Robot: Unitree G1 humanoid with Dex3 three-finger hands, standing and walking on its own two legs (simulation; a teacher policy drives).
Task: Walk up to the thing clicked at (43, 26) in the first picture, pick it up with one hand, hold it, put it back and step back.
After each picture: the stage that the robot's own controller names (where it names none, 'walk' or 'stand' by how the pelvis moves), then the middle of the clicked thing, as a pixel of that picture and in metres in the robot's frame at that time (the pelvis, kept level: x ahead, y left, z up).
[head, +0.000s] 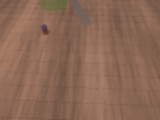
stand; (44, 29) +1.58 +0.53 -0.72
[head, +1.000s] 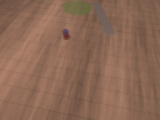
walk; (66, 34) +1.50 +0.22 -0.70
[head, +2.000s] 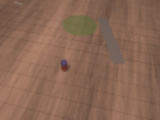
walk; (64, 65) +0.99 +0.19 -0.71
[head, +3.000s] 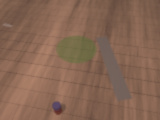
walk; (57, 108) +0.57 +0.24 -0.70
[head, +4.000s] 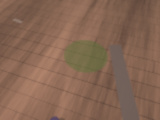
stand; out of the picture +0.41 +0.24 -0.69
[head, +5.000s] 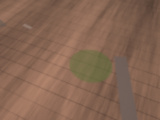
stand; out of the picture +0.40 +0.22 -0.72
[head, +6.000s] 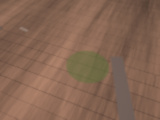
stand; out of the picture +0.40 +0.25 -0.73
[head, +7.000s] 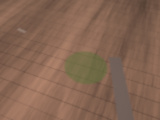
stand; out of the picture +0.39 +0.26 -0.73
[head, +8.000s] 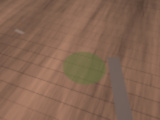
stand; out of the picture +0.38 +0.26 -0.73
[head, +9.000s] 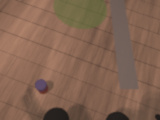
go down; (42, 87) +0.42 +0.25 -0.51
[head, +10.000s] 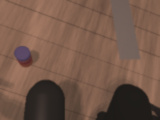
go down; (24, 57) +0.46 +0.28 -0.31
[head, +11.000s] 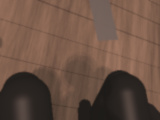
close in; out of the picture +0.44 +0.31 -0.25
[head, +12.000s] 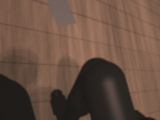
close in; out of the picture +0.43 +0.34 -0.22
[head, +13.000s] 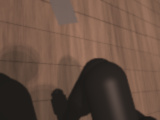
lift; out of the picture +0.42 +0.33 -0.22
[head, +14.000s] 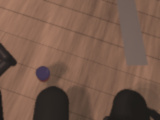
close; (43, 74) +0.42 +0.22 -0.36
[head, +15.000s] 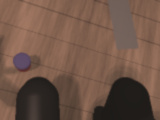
go down; (22, 63) +0.42 +0.24 -0.28
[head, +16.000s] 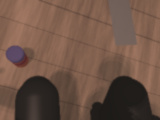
go down; (18, 57) +0.42 +0.26 -0.30
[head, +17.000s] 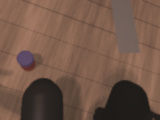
go down; (27, 61) +0.43 +0.24 -0.31
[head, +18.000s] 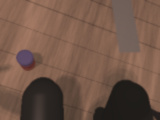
go down; (26, 61) +0.43 +0.24 -0.30
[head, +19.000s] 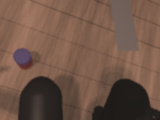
close in; (24, 59) +0.42 +0.25 -0.29
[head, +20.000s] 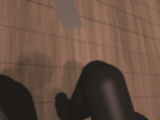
close; out of the picture +0.41 +0.29 -0.22
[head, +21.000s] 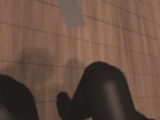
close; out of the picture +0.42 +0.29 -0.23
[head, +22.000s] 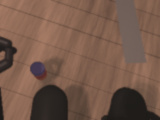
close; (39, 71) +0.43 +0.23 -0.34
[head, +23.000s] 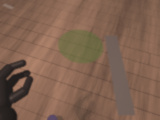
lift; out of the picture +0.38 +0.20 -0.64
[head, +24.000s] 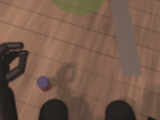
hold; (44, 84) +0.42 +0.22 -0.45
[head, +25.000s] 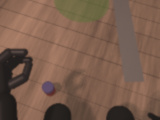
close; (49, 89) +0.41 +0.22 -0.48
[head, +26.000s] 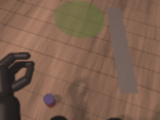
close; (49, 100) +0.40 +0.21 -0.54
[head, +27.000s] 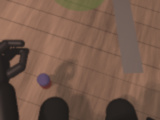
hold; (44, 81) +0.42 +0.22 -0.44
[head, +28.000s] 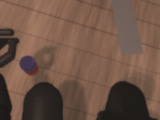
hold; (29, 66) +0.44 +0.23 -0.31
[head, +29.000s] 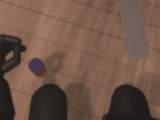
close; (38, 68) +0.43 +0.22 -0.33
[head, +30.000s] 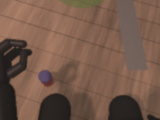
close; (46, 78) +0.43 +0.22 -0.40
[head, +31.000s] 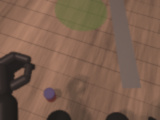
close; (50, 95) +0.41 +0.21 -0.51
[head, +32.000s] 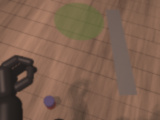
close; (50, 102) +0.39 +0.21 -0.56
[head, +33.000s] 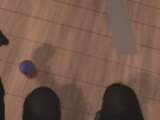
crouch; (29, 70) +0.44 +0.23 -0.34
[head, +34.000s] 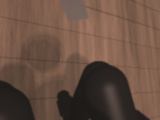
lower; out of the picture +0.40 +0.29 -0.23
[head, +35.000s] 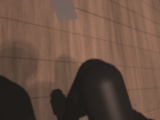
lower; out of the picture +0.40 +0.29 -0.23
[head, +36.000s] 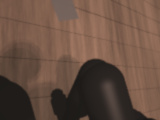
lower; out of the picture +0.40 +0.30 -0.22
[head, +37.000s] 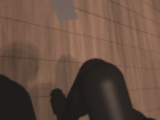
lower; out of the picture +0.40 +0.30 -0.23
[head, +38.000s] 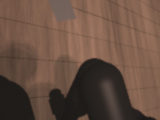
loosen; out of the picture +0.40 +0.30 -0.23
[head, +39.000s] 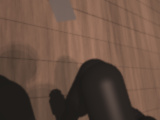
open; out of the picture +0.39 +0.29 -0.22
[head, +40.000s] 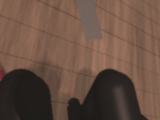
stand; out of the picture +0.34 +0.22 -0.27
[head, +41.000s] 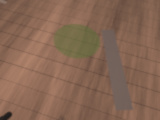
stand; out of the picture +0.29 +0.19 -0.64
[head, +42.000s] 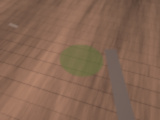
stand; out of the picture +0.28 +0.20 -0.69
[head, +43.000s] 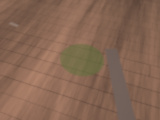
stand; out of the picture +0.27 +0.22 -0.69
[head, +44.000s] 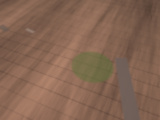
stand; out of the picture +0.29 +0.20 -0.74
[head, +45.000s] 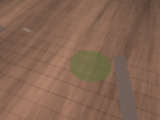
stand; out of the picture +0.27 +0.23 -0.75
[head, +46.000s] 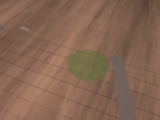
stand; out of the picture +0.26 +0.24 -0.75
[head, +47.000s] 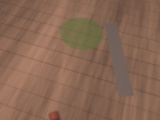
walk; out of the picture +0.34 +0.20 -0.73
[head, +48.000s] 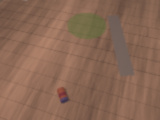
walk; (62, 95) +0.59 +0.25 -0.72
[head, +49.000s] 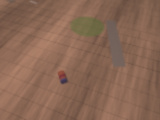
stand; (62, 77) +0.90 +0.23 -0.73
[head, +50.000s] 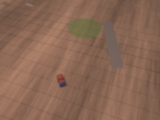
stand; (61, 80) +0.87 +0.24 -0.75
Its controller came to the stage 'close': yes
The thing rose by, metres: 0.01
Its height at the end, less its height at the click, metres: -0.02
